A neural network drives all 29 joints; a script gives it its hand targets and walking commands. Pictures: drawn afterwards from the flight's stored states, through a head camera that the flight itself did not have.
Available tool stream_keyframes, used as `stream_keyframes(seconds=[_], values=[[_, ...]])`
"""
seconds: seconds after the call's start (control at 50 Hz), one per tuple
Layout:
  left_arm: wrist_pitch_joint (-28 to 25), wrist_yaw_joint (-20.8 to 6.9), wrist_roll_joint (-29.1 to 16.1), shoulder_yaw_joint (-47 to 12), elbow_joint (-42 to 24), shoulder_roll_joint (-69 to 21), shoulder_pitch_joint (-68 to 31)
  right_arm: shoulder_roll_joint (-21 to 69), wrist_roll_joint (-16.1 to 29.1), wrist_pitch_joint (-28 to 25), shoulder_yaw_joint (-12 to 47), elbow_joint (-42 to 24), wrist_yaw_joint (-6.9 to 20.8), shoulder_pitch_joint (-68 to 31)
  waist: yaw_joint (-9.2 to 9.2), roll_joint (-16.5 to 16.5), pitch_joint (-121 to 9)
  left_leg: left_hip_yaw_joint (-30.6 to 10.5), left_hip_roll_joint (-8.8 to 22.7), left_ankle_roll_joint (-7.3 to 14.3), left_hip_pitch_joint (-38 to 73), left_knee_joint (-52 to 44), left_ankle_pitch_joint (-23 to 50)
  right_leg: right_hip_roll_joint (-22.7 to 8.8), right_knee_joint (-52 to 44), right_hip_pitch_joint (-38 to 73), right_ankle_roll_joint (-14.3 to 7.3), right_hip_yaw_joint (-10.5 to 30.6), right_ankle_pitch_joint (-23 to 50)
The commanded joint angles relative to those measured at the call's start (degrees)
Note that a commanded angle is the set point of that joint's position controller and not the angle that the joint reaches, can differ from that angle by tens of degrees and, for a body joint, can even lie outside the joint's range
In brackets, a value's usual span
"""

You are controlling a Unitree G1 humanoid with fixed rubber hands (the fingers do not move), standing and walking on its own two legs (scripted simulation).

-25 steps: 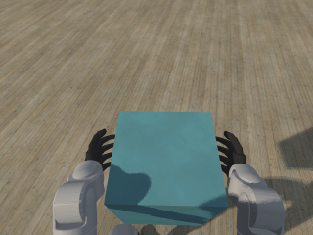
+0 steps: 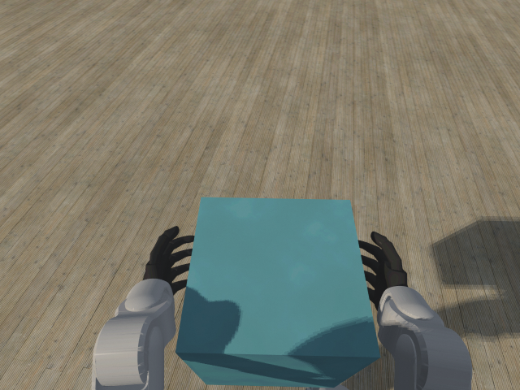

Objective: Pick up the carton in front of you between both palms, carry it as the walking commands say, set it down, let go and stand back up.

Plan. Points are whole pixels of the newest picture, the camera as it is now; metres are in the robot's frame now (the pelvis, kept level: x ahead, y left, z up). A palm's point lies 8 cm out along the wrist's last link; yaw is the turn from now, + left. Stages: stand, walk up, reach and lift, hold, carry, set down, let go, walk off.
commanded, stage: carry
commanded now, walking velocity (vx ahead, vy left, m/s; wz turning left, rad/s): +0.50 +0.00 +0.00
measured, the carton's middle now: (272, 299) +0.25 +0.00 +0.00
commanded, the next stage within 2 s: none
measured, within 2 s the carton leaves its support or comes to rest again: neither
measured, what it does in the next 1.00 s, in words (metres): walks ahead: right foot, then left foot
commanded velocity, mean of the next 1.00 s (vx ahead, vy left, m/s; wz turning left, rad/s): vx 0.25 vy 0.00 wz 0.00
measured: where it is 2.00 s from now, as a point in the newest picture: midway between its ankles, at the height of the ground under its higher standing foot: (265, 292)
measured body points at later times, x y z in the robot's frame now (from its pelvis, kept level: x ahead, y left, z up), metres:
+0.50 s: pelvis +0.32 -0.05 +0.00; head +0.34 -0.07 +0.45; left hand +0.57 +0.11 +0.09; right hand +0.58 -0.19 +0.08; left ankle +0.41 +0.11 -0.69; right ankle +0.25 -0.12 -0.75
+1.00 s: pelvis +0.59 -0.03 -0.01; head +0.62 -0.01 +0.44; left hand +0.84 +0.13 +0.05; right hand +0.85 -0.17 +0.06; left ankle +0.59 +0.07 -0.75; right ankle +0.63 -0.14 -0.75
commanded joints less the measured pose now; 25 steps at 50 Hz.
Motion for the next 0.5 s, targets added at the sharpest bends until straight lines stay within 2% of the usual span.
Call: stream_keyframes(seconds=[0.0, 0.04, 0.06, 0.08, 0.1, 0.12, 0.14, 0.16, 0.18, 0.2, 0.24, 0.26, 0.32, 0.4, 0.48], values=[[2.5, -8.4, -19.3, -38.8, -6.3, -43.5, -26.0, 41.2, 17.4, 2.9, 37.4, -6.3, 9.1, -23.6, -0.68, 9.6, -2.1, -3.2, 11.9, 4.0, 6.1, -1.2, 21.7, 2.1, -10.7, 1.9, -0.9, -5.4, 3.9], [4.0, -8.1, -19.2, -36.6, -4.7, -40.4, -25.4, 38.6, 16.9, 4.4, 36.6, -5.8, 8.0, -24.3, 0.00, 9.0, -3.0, -1.2, 11.7, 2.9, 4.1, 5.3, 29.6, 3.7, -13.2, 10.2, -1.9, -7.0, 2.5], [4.6, -7.9, -19.2, -35.6, -3.7, -39.4, -25.0, 37.8, 16.7, 5.1, 36.4, -5.7, 7.6, -24.6, 0.73, 7.0, -5.5, 1.4, 9.9, 1.5, 1.6, 13.1, 34.2, 5.6, -14.8, 18.0, -2.3, -8.5, 0.5], [5.1, -7.8, -19.1, -34.6, -2.9, -38.6, -24.4, 37.1, 16.8, 5.7, 36.3, -5.8, 7.2, -25.0, 1.98, 3.3, -10.6, 2.5, 7.2, -0.3, -5.2, 24.9, 29.8, 4.1, -15.0, 30.7, -3.4, -5.5, -2.6], [5.3, -7.6, -18.9, -33.9, -2.7, -37.1, -24.4, 37.1, 17.1, 6.4, 36.5, -6.6, 7.1, -26.0, 2.48, -10.9, -16.6, 2.9, 1.8, -2.5, -17.5, 43.9, 12.7, -10.8, -20.9, 41.3, -7.7, 17.4, -8.5], [5.3, -7.7, -19.3, -33.8, -2.0, -38.4, -24.4, 38.5, 17.9, 6.7, 37.5, -6.8, 7.2, -27.5, 1.75, -21.1, -17.1, -3.4, -4.1, -2.4, -31.5, 55.2, -12.4, -18.5, -27.8, 47.1, -13.5, 35.3, -3.2], [5.3, -8.1, -20.0, -34.3, -2.6, -41.0, -24.7, 40.1, 18.6, 6.7, 38.0, -6.8, 7.5, -28.8, 1.95, -15.6, -17.3, -9.4, -0.1, -0.8, -33.8, 62.2, -13.8, -18.8, -27.3, 45.7, -13.7, 32.5, 4.7], [5.0, -8.7, -20.7, -34.8, -2.3, -44.5, -25.7, 43.6, 19.2, 6.4, 38.8, -5.8, 8.0, -29.0, 1.75, -9.7, -17.4, -10.4, 2.4, -0.6, -36.1, 62.3, -12.3, -17.5, -25.6, 45.8, -12.3, 27.4, 10.6], [4.4, -9.2, -21.0, -35.0, -2.4, -47.4, -26.6, 46.3, 19.2, 5.9, 39.3, -4.9, 8.5, -29.5, 1.52, -5.5, -16.7, -11.6, 4.1, -0.5, -34.3, 58.9, -8.7, -15.2, -25.0, 42.1, -10.0, 21.6, 14.1], [3.8, -9.7, -21.6, -36.0, -2.6, -49.5, -28.3, 48.4, 18.6, 5.2, 39.4, -3.6, 8.9, -29.3, 1.30, -4.7, -16.9, -11.5, 5.2, -0.3, -32.2, 54.5, -6.0, -14.8, -26.4, 39.5, -8.5, 17.3, 12.2], [2.7, -10.4, -21.8, -36.8, -3.3, -52.0, -29.0, 51.9, 18.2, 3.9, 40.1, -3.0, 9.1, -28.9, 1.24, -5.2, -16.2, -8.6, 4.6, -0.7, -30.2, 48.2, -2.4, -12.0, -29.0, 35.4, -6.8, 11.1, 8.8], [2.4, -10.6, -21.9, -37.2, -3.8, -52.2, -29.2, 52.8, 18.1, 3.3, 40.4, -3.1, 9.0, -28.7, 1.32, -5.8, -16.0, -7.8, 4.8, -1.0, -30.6, 46.1, -0.5, -11.8, -29.8, 35.1, -7.1, 9.5, 8.4], [1.8, -11.1, -21.9, -37.4, -4.6, -51.6, -28.2, 53.4, 17.1, 2.2, 40.6, -2.6, 8.4, -26.5, 1.34, -5.6, -13.9, -5.6, 4.2, -1.9, -33.5, 40.0, 4.6, -10.4, -31.6, 38.2, -7.6, 6.7, 10.7], [2.0, -11.3, -21.9, -37.2, -5.5, -48.5, -27.0, 50.9, 16.4, 2.4, 40.4, -5.0, 7.5, -26.5, 1.13, -7.4, -9.6, -2.9, 3.7, -2.8, -35.8, 30.2, 9.3, -8.7, -32.3, 39.9, -7.7, 2.7, 14.3], [3.4, -10.6, -21.1, -36.0, -5.4, -44.9, -26.0, 47.8, 17.1, 4.2, 40.0, -6.3, 7.1, -27.3, 1.47, -7.9, -5.9, -0.3, 2.7, -2.3, -35.0, 22.2, 11.6, -7.8, -30.6, 41.3, -7.5, 0.4, 20.0]])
